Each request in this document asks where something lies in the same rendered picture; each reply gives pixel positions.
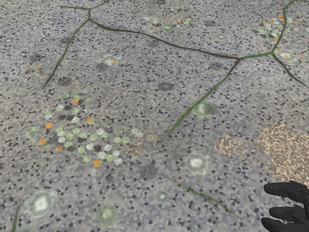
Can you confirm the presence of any right robot hand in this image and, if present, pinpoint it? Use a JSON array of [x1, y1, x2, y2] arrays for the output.
[[261, 180, 309, 232]]

